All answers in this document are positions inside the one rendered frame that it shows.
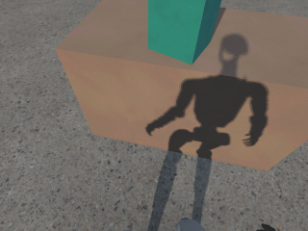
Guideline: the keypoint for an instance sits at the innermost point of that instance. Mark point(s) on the pedestal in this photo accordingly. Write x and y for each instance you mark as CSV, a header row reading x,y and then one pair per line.
x,y
244,101

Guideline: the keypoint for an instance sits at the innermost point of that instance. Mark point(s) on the robot right thigh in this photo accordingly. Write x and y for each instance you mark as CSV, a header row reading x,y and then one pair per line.
x,y
188,225

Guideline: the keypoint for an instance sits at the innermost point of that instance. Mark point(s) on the carton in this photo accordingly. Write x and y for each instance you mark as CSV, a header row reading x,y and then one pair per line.
x,y
181,29

